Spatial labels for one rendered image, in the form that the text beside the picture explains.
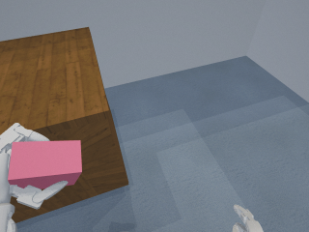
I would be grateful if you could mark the right robot hand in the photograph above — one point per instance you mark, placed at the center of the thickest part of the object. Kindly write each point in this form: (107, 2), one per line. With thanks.
(251, 225)

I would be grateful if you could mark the robot left forearm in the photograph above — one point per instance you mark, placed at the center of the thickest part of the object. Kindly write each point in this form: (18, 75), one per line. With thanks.
(6, 222)

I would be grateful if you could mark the table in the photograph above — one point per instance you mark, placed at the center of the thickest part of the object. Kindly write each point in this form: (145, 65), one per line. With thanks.
(51, 84)

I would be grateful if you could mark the left robot hand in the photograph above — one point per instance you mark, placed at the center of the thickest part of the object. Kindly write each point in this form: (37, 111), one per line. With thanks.
(29, 196)

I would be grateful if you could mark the sponge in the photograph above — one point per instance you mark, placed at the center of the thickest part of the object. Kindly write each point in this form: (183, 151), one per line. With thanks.
(42, 164)

